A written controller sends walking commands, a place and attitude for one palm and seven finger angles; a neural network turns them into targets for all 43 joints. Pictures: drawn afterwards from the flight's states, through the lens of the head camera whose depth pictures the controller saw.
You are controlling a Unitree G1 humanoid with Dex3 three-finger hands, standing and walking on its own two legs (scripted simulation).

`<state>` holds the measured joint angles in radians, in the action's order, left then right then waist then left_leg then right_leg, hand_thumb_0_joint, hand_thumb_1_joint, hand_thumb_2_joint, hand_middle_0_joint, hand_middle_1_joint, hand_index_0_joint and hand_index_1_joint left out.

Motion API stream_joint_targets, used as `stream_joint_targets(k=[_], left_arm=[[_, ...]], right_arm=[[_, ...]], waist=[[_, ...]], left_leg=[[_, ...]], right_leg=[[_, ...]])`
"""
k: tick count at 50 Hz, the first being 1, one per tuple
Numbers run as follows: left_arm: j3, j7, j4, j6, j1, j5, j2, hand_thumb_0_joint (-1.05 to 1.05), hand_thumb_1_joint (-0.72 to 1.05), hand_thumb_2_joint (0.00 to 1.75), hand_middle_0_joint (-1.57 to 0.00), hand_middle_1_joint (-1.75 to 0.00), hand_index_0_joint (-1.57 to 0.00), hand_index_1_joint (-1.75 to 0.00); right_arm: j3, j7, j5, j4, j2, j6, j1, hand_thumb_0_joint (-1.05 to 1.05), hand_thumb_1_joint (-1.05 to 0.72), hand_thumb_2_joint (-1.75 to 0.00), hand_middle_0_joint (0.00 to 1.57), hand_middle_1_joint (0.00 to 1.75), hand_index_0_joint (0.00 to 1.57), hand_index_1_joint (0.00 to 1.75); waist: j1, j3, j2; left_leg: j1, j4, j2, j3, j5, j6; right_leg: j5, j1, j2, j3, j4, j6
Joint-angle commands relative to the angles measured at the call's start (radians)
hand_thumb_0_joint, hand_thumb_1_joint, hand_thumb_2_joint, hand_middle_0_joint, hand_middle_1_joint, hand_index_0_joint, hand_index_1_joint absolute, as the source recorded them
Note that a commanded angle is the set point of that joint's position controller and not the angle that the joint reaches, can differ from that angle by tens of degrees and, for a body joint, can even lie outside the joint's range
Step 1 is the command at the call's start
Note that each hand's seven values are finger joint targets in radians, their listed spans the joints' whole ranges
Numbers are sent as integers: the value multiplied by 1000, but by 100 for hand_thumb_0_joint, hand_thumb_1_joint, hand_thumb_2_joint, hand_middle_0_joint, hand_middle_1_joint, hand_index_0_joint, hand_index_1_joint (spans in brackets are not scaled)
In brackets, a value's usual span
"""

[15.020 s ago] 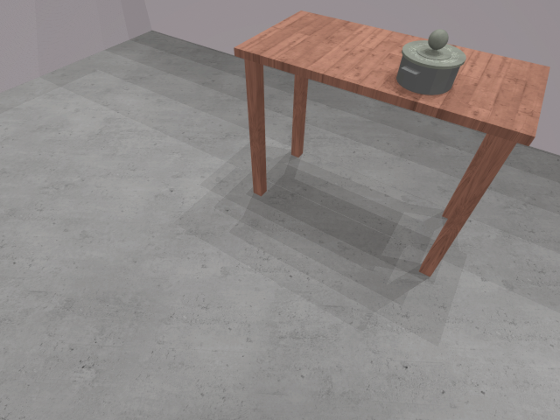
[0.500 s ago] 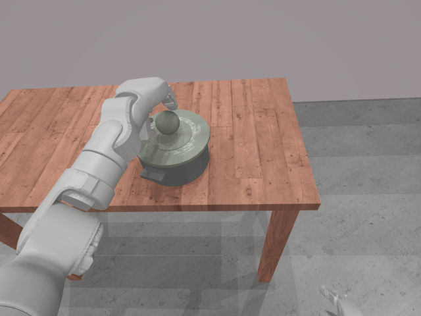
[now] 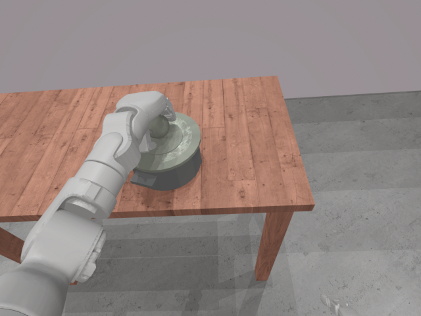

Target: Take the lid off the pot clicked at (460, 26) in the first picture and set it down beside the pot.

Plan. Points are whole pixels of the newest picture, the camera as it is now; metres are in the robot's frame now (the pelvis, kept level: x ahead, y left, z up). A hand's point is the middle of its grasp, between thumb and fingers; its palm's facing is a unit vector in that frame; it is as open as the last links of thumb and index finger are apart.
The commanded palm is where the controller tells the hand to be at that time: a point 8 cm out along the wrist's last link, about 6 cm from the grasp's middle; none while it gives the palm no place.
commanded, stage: lower the open fingers around the knob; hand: left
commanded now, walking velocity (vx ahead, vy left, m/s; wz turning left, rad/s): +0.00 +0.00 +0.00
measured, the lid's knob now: (156, 126) +0.48 +0.11 +0.10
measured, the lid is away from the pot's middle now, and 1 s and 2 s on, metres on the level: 0.00 0.01 0.01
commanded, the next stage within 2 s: close the fingers and squeeze the knob in 0.08 s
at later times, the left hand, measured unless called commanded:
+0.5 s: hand (146, 134) +0.44 +0.13 +0.11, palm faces -0.32 -0.08 -0.94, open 10.0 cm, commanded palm +0.42 +0.14 +0.19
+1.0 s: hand (147, 134) +0.44 +0.13 +0.11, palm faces -0.31 -0.07 -0.95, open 8.6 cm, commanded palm +0.42 +0.13 +0.19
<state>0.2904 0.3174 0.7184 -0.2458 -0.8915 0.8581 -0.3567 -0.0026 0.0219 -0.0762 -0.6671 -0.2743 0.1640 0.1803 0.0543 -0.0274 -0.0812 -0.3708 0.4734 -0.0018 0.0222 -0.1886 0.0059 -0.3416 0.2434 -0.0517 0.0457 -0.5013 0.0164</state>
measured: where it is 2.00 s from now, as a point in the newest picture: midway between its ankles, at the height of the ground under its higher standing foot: outside the picture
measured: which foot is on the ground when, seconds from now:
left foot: down 0.00-1.00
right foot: down 0.00-1.00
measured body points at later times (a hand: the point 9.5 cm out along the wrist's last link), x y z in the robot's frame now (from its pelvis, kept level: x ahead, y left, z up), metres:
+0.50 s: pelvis +0.00 +0.00 +0.00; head +0.04 -0.04 +0.45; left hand +0.45 +0.13 +0.17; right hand +0.15 -0.24 -0.13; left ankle +0.03 +0.12 -0.74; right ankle -0.06 -0.13 -0.74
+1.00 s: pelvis +0.00 +0.00 +0.00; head +0.03 -0.03 +0.45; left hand +0.45 +0.13 +0.17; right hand +0.13 -0.24 -0.13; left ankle +0.03 +0.12 -0.74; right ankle -0.06 -0.13 -0.74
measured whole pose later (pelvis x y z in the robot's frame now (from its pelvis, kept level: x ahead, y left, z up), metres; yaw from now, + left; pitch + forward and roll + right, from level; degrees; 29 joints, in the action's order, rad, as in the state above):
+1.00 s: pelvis +0.00 +0.00 +0.00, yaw +0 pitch +5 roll +0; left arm 0.30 0.33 0.63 -0.28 -0.85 0.86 -0.37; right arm 0.00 0.03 -0.08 -0.65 -0.27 0.17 0.16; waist 0.05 -0.02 -0.08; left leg -0.38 0.49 0.00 0.02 -0.20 0.01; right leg -0.34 0.24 -0.05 0.05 -0.50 0.02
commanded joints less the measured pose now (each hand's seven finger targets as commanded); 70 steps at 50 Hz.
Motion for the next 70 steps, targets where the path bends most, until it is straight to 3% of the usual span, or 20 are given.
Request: stream_joint_targets(k=[1, 5, 7, 9, 10, 16, 19, 20, 27, 30, 34, 37, 39, 41, 49, 54, 60, 63, 67, 70], left_arm=[[-90, -38, -156, -12, -491, 26, -228, 0, -38, 155, -83, -8, -83, -8], [-113, -30, -234, -3, -489, 26, -256, 0, -38, 155, -83, -8, -83, -8], [-68, -25, -176, -15, -440, 20, -193, 0, -38, 155, -83, -8, -83, -8], [-95, -22, -199, -15, -455, 9, -219, 0, -38, 155, -83, -8, -83, -8], [-107, -24, -240, -12, -481, 18, -248, 0, -21, 116, -71, -22, -71, -22], [-88, -21, -240, -17, -459, 16, -226, 0, -15, 116, -63, -51, -63, -51], [-86, -23, -276, -15, -447, 11, -210, 0, -12, 115, -62, -59, -62, -59], [-109, -25, -273, -16, -443, 17, -246, 0, -10, 115, -62, -62, -62, -62], [-80, -27, -241, -27, -430, 18, -210, 0, -2, 112, -62, -75, -62, -75], [-114, -31, -321, -19, -463, 17, -257, 0, 2, 110, -62, -80, -62, -80], [-106, -27, -261, -25, -414, 9, -237, 0, 7, 107, -63, -85, -63, -85], [-63, -29, -258, -35, -460, 21, -193, 0, 11, 105, -65, -88, -65, -88], [-125, -33, -268, -29, -448, 17, -262, 0, 13, 103, -66, -90, -66, -90], [-86, -28, -264, -28, -455, 17, -219, 0, 16, 101, -67, -92, -67, -92], [-112, -33, -282, -23, -436, 13, -242, 0, 28, 91, -72, -97, -72, -97], [-67, -34, -284, -32, -445, 13, -186, 0, 28, 99, -75, -96, -66, -91], [-97, -34, -320, -29, -445, 14, -226, 0, 34, 102, -80, -99, -65, -90], [-79, -31, -285, -37, -437, 9, -212, 0, 38, 103, -83, -100, -65, -90], [-71, -32, -370, -30, -479, 16, -210, 0, 44, 104, -88, -102, -65, -90], [-105, -31, -282, -32, -386, 10, -236, 0, 48, 104, -92, -104, -65, -90]], right_arm=[[33, -9, -1, 134, -110, -27, -83, 0, -90, -90, 20, 30, 20, 30], [38, -7, 2, 145, -112, -31, -85, 0, -90, -90, 20, 30, 20, 30], [37, -3, -3, 141, -107, -27, -83, 0, -90, -90, 20, 30, 20, 30], [41, -2, -2, 143, -114, -24, -81, 0, -90, -90, 20, 30, 20, 30], [40, -1, -2, 145, -116, -24, -86, 0, -90, -90, 20, 30, 20, 30], [36, 0, -3, 152, -109, -23, -99, 0, -90, -90, 20, 30, 20, 30], [39, 4, 0, 155, -106, -25, -96, 0, -90, -90, 20, 30, 20, 30], [36, 5, -2, 152, -108, -23, -100, 0, -90, -90, 20, 30, 20, 30], [31, 4, -3, 151, -100, -21, -111, 0, -90, -90, 20, 30, 20, 30], [32, 5, 1, 160, -101, -24, -114, 0, -90, -90, 20, 30, 20, 30], [31, 5, -4, 158, -105, -18, -118, 0, -90, -90, 20, 30, 20, 30], [32, 5, -3, 150, -99, -17, -115, 0, -90, -90, 20, 30, 20, 30], [33, 2, -1, 154, -109, -20, -113, 0, -90, -90, 20, 30, 20, 30], [32, 2, -2, 153, -101, -21, -112, 0, -90, -90, 20, 30, 20, 30], [37, 5, -3, 152, -109, -26, -102, 0, -90, -90, 20, 30, 20, 30], [39, 8, -1, 155, -105, -29, -108, 0, -90, -90, 20, 30, 20, 30], [41, 11, 0, 151, -106, -31, -106, 0, -90, -90, 20, 30, 20, 30], [34, 9, -6, 148, -103, -28, -119, 0, -90, -90, 20, 30, 20, 30], [35, 11, -1, 160, -98, -32, -128, 0, -90, -90, 20, 30, 20, 30], [30, 9, -3, 156, -99, -29, -126, 0, -90, -90, 20, 30, 20, 30]], waist=[[-6, -372, 119], [-12, -439, 99], [-3, -385, 115], [-4, -389, 129], [-8, -416, 115], [-6, -392, 123], [-8, -427, 99], [-12, -427, 112], [-8, -383, 110], [-19, -451, 94], [-17, -393, 122], [-6, -399, 103], [-17, -418, 104], [-11, -416, 106], [-16, -413, 113], [-10, -411, 98], [-16, -445, 104], [-14, -397, 126], [-16, -444, 72], [-22, -402, 128]], left_leg=[[288, 10, 61, -9, 259, 70], [323, 26, 59, -15, 320, 72], [312, 28, 57, -14, 321, 69], [302, 27, 57, -14, 315, 73], [321, 30, 57, -18, 335, 72], [310, 30, 60, -13, 324, 71], [341, 42, 57, -22, 382, 72], [339, 42, 53, -23, 384, 69], [318, 34, 57, -19, 322, 66], [346, 36, 57, -30, 353, 68], [303, 30, 56, -22, 310, 65], [330, 30, 54, -27, 309, 63], [325, 28, 54, -29, 302, 65], [328, 26, 55, -27, 302, 64], [329, 27, 50, -31, 331, 66], [346, 31, 53, -32, 319, 66], [362, 37, 51, -31, 351, 66], [321, 30, 57, -26, 310, 66], [364, 37, 57, -33, 353, 66], [314, 36, 59, -22, 329, 66]], right_leg=[[474, 3, 69, 17, 50, -40], [531, -30, 68, 12, 40, -41], [516, 6, 73, 22, 42, -40], [524, -7, 71, 20, 47, -41], [537, -17, 71, 17, 39, -41], [536, -11, 72, 19, 41, -39], [553, -9, 73, 22, 37, -43], [555, -17, 74, 20, 31, -41], [509, 10, 75, 25, 41, -41], [530, -26, 73, 20, 33, -43], [510, -15, 71, 23, 41, -42], [477, 19, 78, 29, 41, -45], [480, -9, 75, 24, 43, -47], [483, -3, 75, 26, 42, -44], [501, -13, 78, 28, 44, -46], [479, 17, 82, 31, 45, -48], [523, -11, 79, 24, 38, -43], [515, -10, 78, 25, 41, -42], [537, -15, 76, 22, 35, -44], [546, -31, 76, 20, 37, -39]])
